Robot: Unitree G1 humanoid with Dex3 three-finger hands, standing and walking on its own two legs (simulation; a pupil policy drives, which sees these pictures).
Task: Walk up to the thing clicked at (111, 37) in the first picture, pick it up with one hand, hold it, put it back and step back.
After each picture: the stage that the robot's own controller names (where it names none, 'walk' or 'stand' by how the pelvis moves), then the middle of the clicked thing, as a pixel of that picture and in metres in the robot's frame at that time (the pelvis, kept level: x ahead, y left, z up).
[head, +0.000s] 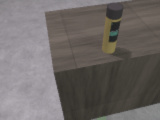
stand; (111, 30) +0.67 -0.11 +0.02
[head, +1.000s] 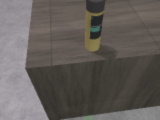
sink last; (93, 25) +0.61 -0.03 +0.06
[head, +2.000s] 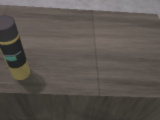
rise first; (13, 52) +0.44 +0.27 +0.06
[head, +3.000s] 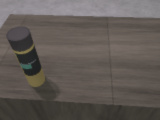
stand; (29, 60) +0.44 +0.23 +0.06
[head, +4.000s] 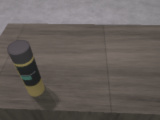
stand; (28, 71) +0.42 +0.23 +0.02
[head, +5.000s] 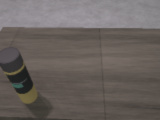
stand; (20, 78) +0.39 +0.26 +0.02
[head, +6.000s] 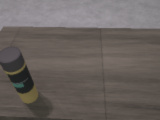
stand; (21, 78) +0.39 +0.25 +0.02
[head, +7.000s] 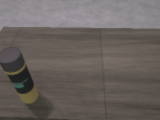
stand; (21, 78) +0.39 +0.25 +0.02
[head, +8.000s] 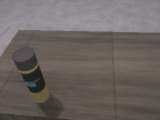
rise first; (33, 78) +0.39 +0.24 +0.02
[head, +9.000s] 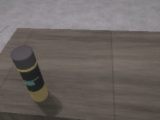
go down; (32, 76) +0.40 +0.24 +0.03
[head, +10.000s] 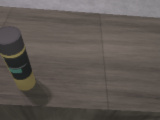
go down; (18, 63) +0.42 +0.22 +0.05
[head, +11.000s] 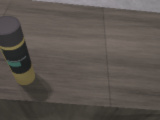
go down; (17, 56) +0.42 +0.22 +0.07
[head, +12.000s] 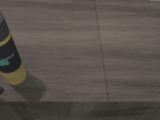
close in; (4, 53) +0.41 +0.23 +0.10
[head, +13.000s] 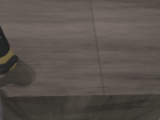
close; out of the picture +0.45 +0.24 +0.11
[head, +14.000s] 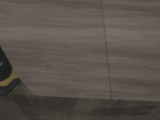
lift; out of the picture +0.37 +0.26 +0.11
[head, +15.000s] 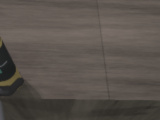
lift; out of the picture +0.38 +0.24 +0.11
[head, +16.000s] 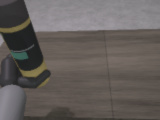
lift; (24, 47) +0.33 +0.16 +0.25
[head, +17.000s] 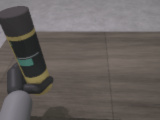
hold; (29, 56) +0.34 +0.17 +0.20
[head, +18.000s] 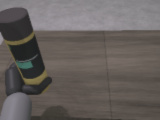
hold; (28, 57) +0.34 +0.17 +0.20
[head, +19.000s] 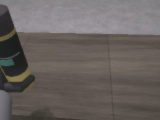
crouch; (10, 55) +0.34 +0.22 +0.21
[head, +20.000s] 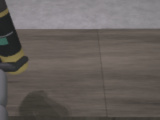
lower; (4, 36) +0.42 +0.23 +0.21
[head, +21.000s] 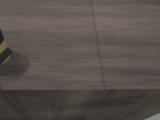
lower; out of the picture +0.47 +0.25 +0.12
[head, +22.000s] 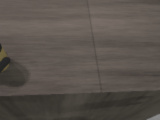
lower; out of the picture +0.45 +0.25 +0.12
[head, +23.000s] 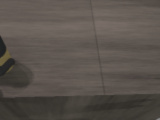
lower; out of the picture +0.44 +0.25 +0.12
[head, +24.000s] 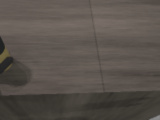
lower; out of the picture +0.45 +0.25 +0.12
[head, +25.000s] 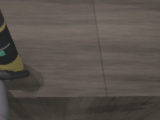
open; (0, 44) +0.43 +0.22 +0.11
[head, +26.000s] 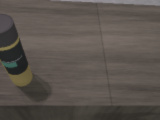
sink last; (12, 56) +0.41 +0.22 +0.09
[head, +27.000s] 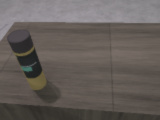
stand; (29, 63) +0.43 +0.24 +0.08
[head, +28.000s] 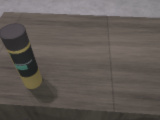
stand; (24, 60) +0.42 +0.23 +0.08
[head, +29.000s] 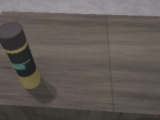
stand; (22, 60) +0.41 +0.23 +0.09
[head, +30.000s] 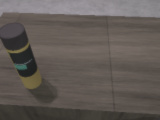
stand; (23, 60) +0.41 +0.23 +0.09
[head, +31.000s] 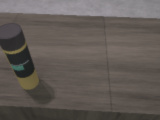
stand; (20, 60) +0.41 +0.23 +0.09
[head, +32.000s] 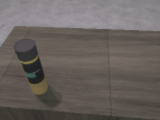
stand; (33, 69) +0.44 +0.23 +0.02
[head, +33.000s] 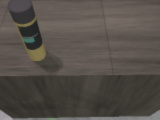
walk; (30, 34) +0.51 +0.21 +0.04
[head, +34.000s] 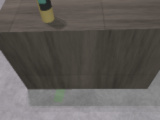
walk; out of the picture +0.81 +0.24 +0.04
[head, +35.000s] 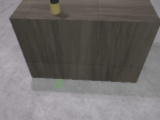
stand; out of the picture +1.09 +0.26 +0.04
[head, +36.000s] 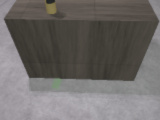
stand; out of the picture +1.06 +0.25 +0.02
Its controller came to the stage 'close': yes
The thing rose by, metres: 0.19
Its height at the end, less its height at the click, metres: +0.00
